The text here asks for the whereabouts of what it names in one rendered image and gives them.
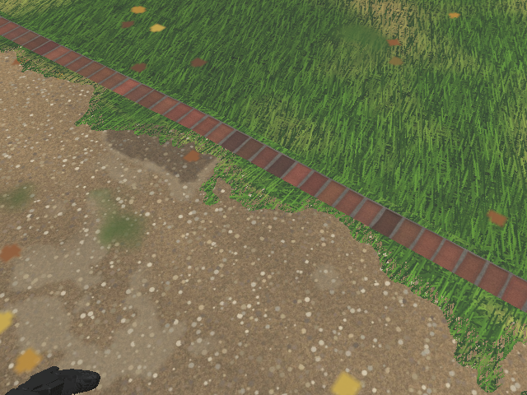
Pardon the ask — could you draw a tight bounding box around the left robot hand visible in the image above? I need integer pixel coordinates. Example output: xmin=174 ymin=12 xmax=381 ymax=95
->
xmin=5 ymin=366 xmax=100 ymax=395

